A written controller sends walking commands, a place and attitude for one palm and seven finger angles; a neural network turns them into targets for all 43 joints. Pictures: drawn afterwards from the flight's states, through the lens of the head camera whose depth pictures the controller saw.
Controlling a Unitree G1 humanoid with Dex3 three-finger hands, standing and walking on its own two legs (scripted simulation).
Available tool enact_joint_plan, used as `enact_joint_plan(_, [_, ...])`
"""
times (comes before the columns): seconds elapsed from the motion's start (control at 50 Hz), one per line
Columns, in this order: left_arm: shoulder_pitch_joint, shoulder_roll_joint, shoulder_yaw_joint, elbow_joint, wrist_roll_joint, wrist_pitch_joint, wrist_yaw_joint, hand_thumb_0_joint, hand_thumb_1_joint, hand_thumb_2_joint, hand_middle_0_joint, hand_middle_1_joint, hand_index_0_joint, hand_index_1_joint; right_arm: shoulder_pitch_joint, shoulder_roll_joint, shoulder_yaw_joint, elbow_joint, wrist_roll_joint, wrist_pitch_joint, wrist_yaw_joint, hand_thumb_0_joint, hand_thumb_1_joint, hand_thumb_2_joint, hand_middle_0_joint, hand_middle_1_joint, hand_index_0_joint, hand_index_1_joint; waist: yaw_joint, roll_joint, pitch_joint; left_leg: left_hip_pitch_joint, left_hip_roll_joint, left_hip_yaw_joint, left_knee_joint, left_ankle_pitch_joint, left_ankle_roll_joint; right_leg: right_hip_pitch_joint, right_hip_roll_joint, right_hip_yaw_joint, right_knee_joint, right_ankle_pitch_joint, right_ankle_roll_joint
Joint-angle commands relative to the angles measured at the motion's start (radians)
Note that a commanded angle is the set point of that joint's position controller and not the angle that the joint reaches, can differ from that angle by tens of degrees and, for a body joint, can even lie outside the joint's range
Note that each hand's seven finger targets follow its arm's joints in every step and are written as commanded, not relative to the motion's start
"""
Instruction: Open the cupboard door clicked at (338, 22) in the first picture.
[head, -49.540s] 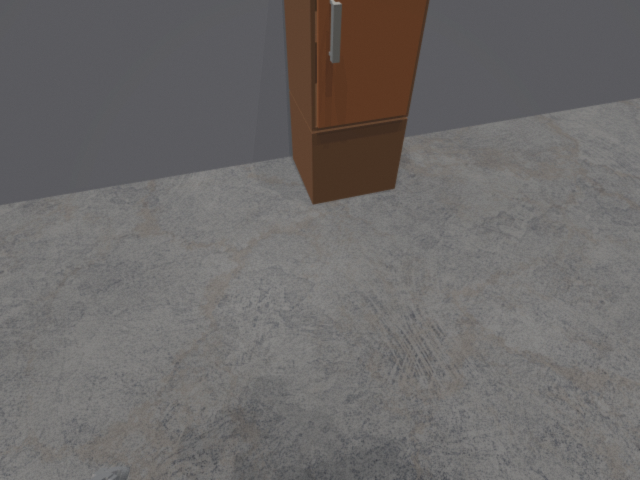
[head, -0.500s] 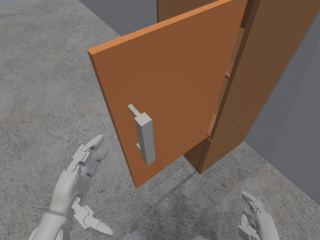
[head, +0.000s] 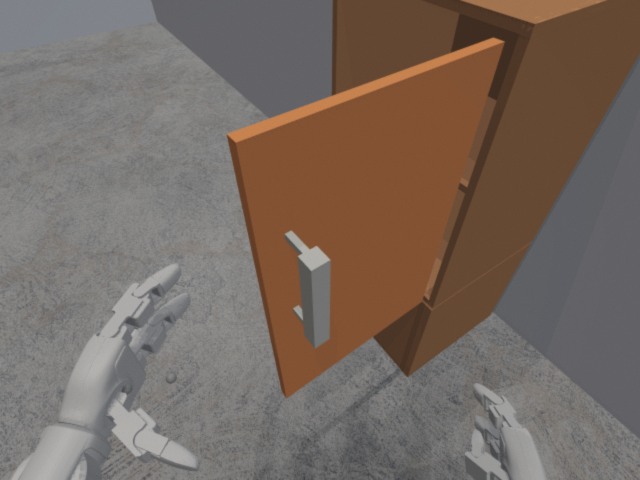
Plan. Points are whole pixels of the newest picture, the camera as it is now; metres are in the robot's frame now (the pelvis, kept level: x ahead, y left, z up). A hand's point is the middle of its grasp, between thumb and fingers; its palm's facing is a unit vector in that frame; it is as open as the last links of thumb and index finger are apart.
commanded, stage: draw the hand back to the body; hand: left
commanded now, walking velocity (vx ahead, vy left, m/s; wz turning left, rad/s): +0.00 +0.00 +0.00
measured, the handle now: (305, 291) +0.34 +0.05 +0.06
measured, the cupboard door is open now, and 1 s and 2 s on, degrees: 92 92 92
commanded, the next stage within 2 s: step back with the hand held close in 1.08 s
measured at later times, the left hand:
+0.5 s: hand (80, 325) +0.22 +0.24 +0.17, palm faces +0.35 -0.85 -0.39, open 11.5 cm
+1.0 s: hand (57, 307) +0.22 +0.25 +0.19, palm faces +0.42 -0.81 -0.40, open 7.5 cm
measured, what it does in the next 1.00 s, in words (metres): stands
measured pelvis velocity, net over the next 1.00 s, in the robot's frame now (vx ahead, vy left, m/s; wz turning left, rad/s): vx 0.02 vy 0.00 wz -0.04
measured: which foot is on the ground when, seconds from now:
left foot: down 0.00-1.00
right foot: down 0.00-1.00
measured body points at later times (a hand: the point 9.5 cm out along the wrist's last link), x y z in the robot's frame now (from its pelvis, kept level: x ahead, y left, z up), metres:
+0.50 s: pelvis +0.02 +0.01 +0.04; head +0.00 -0.01 +0.49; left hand +0.19 +0.29 +0.19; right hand +0.20 -0.21 -0.04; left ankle +0.00 +0.11 -0.70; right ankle +0.00 -0.12 -0.70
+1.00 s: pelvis +0.02 +0.00 +0.05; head +0.00 -0.02 +0.50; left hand +0.19 +0.29 +0.22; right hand +0.20 -0.23 -0.04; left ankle +0.00 +0.11 -0.70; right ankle +0.00 -0.12 -0.70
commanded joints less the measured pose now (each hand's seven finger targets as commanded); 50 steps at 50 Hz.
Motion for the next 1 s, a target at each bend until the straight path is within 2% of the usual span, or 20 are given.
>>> enact_joint_plan(0.0, [-0.101, 0.24, 0.123, -0.359, 0.122, -0.036, 0.155, 0.0, -0.29, 0.39, -0.158, -0.3, -0.158, -0.3, -0.108, -0.093, -0.059, -0.16, -0.017, -0.06, -0.032, 0.0, -0.9, -0.9, 0.2, 0.3, 0.2, 0.3, 0.045, -0.001, -0.094, 0.082, -0.012, -0.014, -0.245, 0.224, 0.003, 0.121, 0.02, 0.064, -0.213, 0.2, -0.025])
enact_joint_plan(0.02, [-0.011, 0.145, 0.086, -0.304, 0.138, -0.004, 0.23, 0.0, -0.255, 0.405, -0.159, -0.3, -0.159, -0.3, -0.096, -0.076, -0.052, -0.148, -0.024, -0.053, -0.037, 0.0, -0.9, -0.9, 0.2, 0.3, 0.2, 0.3, 0.02, -0.017, -0.033, 0.095, -0.013, -0.009, -0.263, 0.198, 0.0, 0.104, 0.017, 0.058, -0.245, 0.173, -0.023])
enact_joint_plan(0.06, [0.017, 0.111, 0.049, -0.286, 0.184, 0.021, 0.308, 0.0, -0.185, 0.435, -0.161, -0.3, -0.161, -0.3, -0.1, -0.077, -0.049, -0.121, -0.026, -0.036, -0.035, 0.0, -0.9, -0.9, 0.2, 0.3, 0.2, 0.3, 0.013, -0.007, 0.007, 0.125, -0.006, -0.006, -0.29, 0.202, 0.001, 0.129, 0.012, 0.052, -0.279, 0.165, -0.021])
enact_joint_plan(0.1, [-0.004, 0.134, 0.061, -0.301, 0.209, 0.024, 0.349, 0.0, -0.115, 0.465, -0.164, -0.3, -0.164, -0.3, -0.113, -0.082, -0.051, -0.111, -0.03, -0.026, -0.037, 0.0, -0.9, -0.9, 0.2, 0.3, 0.2, 0.3, 0.011, -0.022, 0.006, 0.167, -0.004, -0.005, -0.322, 0.217, 0.004, 0.16, 0.011, 0.046, -0.304, 0.18, -0.018])
enact_joint_plan(0.12, [-0.014, 0.145, 0.07, -0.317, 0.219, 0.02, 0.364, 0.0, -0.08, 0.48, -0.165, -0.3, -0.165, -0.3, -0.119, -0.085, -0.051, -0.106, -0.032, -0.025, -0.038, 0.0, -0.9, -0.9, 0.2, 0.3, 0.2, 0.3, 0.013, -0.002, -0.004, 0.193, -0.004, -0.003, -0.338, 0.228, 0.004, 0.179, 0.01, 0.048, -0.315, 0.188, -0.019])
enact_joint_plan(0.14, [-0.018, 0.162, 0.087, -0.3, 0.226, 0.021, 0.377, 0.0, -0.045, 0.495, -0.166, -0.3, -0.166, -0.3, -0.129, -0.086, -0.051, -0.094, -0.036, -0.026, -0.041, 0.0, -0.9, -0.9, 0.2, 0.3, 0.2, 0.3, 0.017, -0.018, 0.012, 0.204, -0.003, -0.001, -0.353, 0.234, 0.005, 0.198, 0.01, 0.046, -0.337, 0.192, -0.019])
enact_joint_plan(0.2, [-0.044, 0.166, 0.101, -0.304, 0.239, 0.012, 0.397, 0.0, 0.06, 0.54, -0.17, -0.3, -0.17, -0.3, -0.14, -0.084, -0.049, -0.074, -0.04, -0.029, -0.043, 0.0, -0.9, -0.9, 0.2, 0.3, 0.2, 0.3, 0.017, -0.007, 0.013, 0.261, -0.002, 0.0, -0.403, 0.268, 0.005, 0.246, 0.009, 0.042, -0.366, 0.219, -0.019])
enact_joint_plan(0.24, [-0.051, 0.185, 0.124, -0.297, 0.242, 0.012, 0.404, 0.0, 0.13, 0.57, -0.173, -0.3, -0.173, -0.3, -0.154, -0.089, -0.051, -0.059, -0.043, -0.029, -0.043, 0.0, -0.9, -0.9, 0.2, 0.3, 0.2, 0.3, 0.026, -0.005, 0.012, 0.292, -0.001, 0.0, -0.428, 0.308, 0.006, 0.284, 0.009, 0.042, -0.389, 0.249, -0.02])
enact_joint_plan(0.34, [-0.05, 0.188, 0.156, -0.292, 0.245, 0.003, 0.407, 0.0, 0.305, 0.645, -0.179, -0.3, -0.179, -0.3, -0.17, -0.09, -0.055, -0.03, -0.046, -0.031, -0.03, 0.0, -0.9, -0.9, 0.2, 0.3, 0.2, 0.3, 0.034, -0.008, 0.018, 0.346, 0.009, -0.002, -0.485, 0.411, -0.003, 0.356, 0.014, 0.036, -0.42, 0.316, -0.019])
enact_joint_plan(0.38, [-0.042, 0.184, 0.165, -0.298, 0.244, 0.001, 0.406, 0.0, 0.375, 0.675, -0.181, -0.3, -0.181, -0.3, -0.173, -0.089, -0.057, -0.025, -0.047, -0.028, -0.024, 0.0, -0.9, -0.9, 0.2, 0.3, 0.2, 0.3, 0.036, 0.014, 0.022, 0.365, 0.012, 0.001, -0.502, 0.453, -0.006, 0.374, 0.014, 0.037, -0.429, 0.339, -0.018])
enact_joint_plan(0.44, [-0.041, 0.211, 0.211, -0.264, 0.239, 0.002, 0.406, 0.0, 0.48, 0.72, -0.185, -0.3, -0.185, -0.3, -0.187, -0.092, -0.065, -0.012, -0.049, -0.018, -0.019, 0.0, -0.9, -0.9, 0.2, 0.3, 0.2, 0.3, 0.042, -0.018, 0.041, 0.378, 0.012, 0.012, -0.519, 0.454, -0.004, 0.395, 0.018, 0.041, -0.459, 0.36, -0.019])
enact_joint_plan(0.5, [-0.057, 0.22, 0.241, -0.288, 0.236, -0.004, 0.404, 0.0, 0.585, 0.765, -0.189, -0.3, -0.189, -0.3, -0.188, -0.088, -0.069, -0.011, -0.049, -0.007, -0.014, 0.0, -0.9, -0.9, 0.2, 0.3, 0.2, 0.3, 0.044, 0.013, 0.022, 0.404, 0.011, 0.019, -0.529, 0.495, -0.006, 0.419, 0.017, 0.047, -0.466, 0.389, -0.018])
enact_joint_plan(0.52, [-0.06, 0.22, 0.249, -0.277, 0.233, -0.002, 0.403, 0.0, 0.62, 0.78, -0.19, -0.3, -0.19, -0.3, -0.189, -0.087, -0.067, -0.008, -0.05, -0.003, -0.012, 0.0, -0.9, -0.9, 0.2, 0.3, 0.2, 0.3, 0.045, 0.0, 0.044, 0.399, 0.012, 0.018, -0.535, 0.497, -0.007, 0.419, 0.019, 0.043, -0.472, 0.392, -0.018])
enact_joint_plan(0.62, [-0.103, 0.25, 0.299, -0.293, 0.228, -0.01, 0.404, 0.0, 0.795, 0.855, -0.196, -0.3, -0.196, -0.3, -0.196, -0.088, -0.077, 0.001, -0.049, 0.007, -0.01, 0.0, -0.9, -0.9, 0.2, 0.3, 0.2, 0.3, 0.045, 0.022, 0.025, 0.433, 0.011, 0.028, -0.541, 0.519, -0.005, 0.434, 0.019, 0.051, -0.489, 0.418, -0.017])
enact_joint_plan(0.64, [-0.103, 0.266, 0.318, -0.282, 0.227, -0.009, 0.406, 0.0, 0.83, 0.87, -0.198, -0.3, -0.198, -0.3, -0.201, -0.09, -0.077, 0.006, -0.051, 0.007, -0.011, 0.0, -0.9, -0.9, 0.2, 0.3, 0.2, 0.3, 0.051, 0.029, 0.028, 0.435, 0.009, 0.03, -0.538, 0.529, -0.003, 0.442, 0.019, 0.054, -0.496, 0.433, -0.019])
enact_joint_plan(0.68, [-0.123, 0.262, 0.322, -0.28, 0.222, -0.01, 0.404, 0.0, 0.9, 0.9, -0.2, -0.3, -0.2, -0.3, -0.204, -0.088, -0.079, 0.009, -0.049, 0.01, -0.009, 0.0, -0.9, -0.9, 0.2, 0.3, 0.2, 0.3, 0.046, 0.021, 0.042, 0.438, 0.01, 0.032, -0.543, 0.516, -0.004, 0.433, 0.02, 0.055, -0.502, 0.425, -0.016])
enact_joint_plan(0.74, [-0.099, 0.222, 0.286, -0.229, 0.221, -0.006, 0.395, 0.0, 0.9, 0.9, -0.2, -0.3, -0.2, -0.3, -0.206, -0.096, -0.084, 0.011, -0.049, 0.014, -0.006, 0.0, -0.9, -0.9, 0.2, 0.3, 0.2, 0.3, 0.044, -0.03, 0.069, 0.434, 0.011, 0.036, -0.549, 0.493, 0.003, 0.425, 0.022, 0.05, -0.516, 0.415, -0.013])
enact_joint_plan(0.9, [-0.127, 0.26, 0.31, -0.289, 0.227, -0.02, 0.4, 0.0, 0.9, 0.9, -0.2, -0.3, -0.2, -0.3, -0.214, -0.09, -0.086, 0.011, -0.053, 0.007, -0.007, 0.0, -0.9, -0.9, 0.2, 0.3, 0.2, 0.3, 0.05, 0.027, 0.026, 0.452, 0.001, 0.039, -0.554, 0.479, 0.003, 0.444, 0.02, 0.058, -0.518, 0.413, -0.014])
enact_joint_plan(0.94, [-0.113, 0.275, 0.328, -0.265, 0.226, -0.018, 0.401, 0.0, 0.9, 0.9, -0.2, -0.3, -0.2, -0.3, -0.219, -0.091, -0.086, 0.016, -0.053, 0.004, -0.009, 0.0, -0.9, -0.9, 0.2, 0.3, 0.2, 0.3, 0.054, -0.004, 0.054, 0.442, 0.002, 0.038, -0.555, 0.464, 0.004, 0.435, 0.022, 0.06, -0.529, 0.405, -0.015])
enact_joint_plan(0.98, [-0.114, 0.256, 0.313, -0.265, 0.223, -0.02, 0.397, 0.0, 0.9, 0.9, -0.2, -0.3, -0.2, -0.3, -0.218, -0.087, -0.087, 0.016, -0.05, 0.004, -0.009, 0.0, -0.9, -0.9, 0.2, 0.3, 0.2, 0.3, 0.049, 0.006, 0.056, 0.447, 0.002, 0.043, -0.554, 0.458, 0.005, 0.428, 0.02, 0.062, -0.531, 0.403, -0.012])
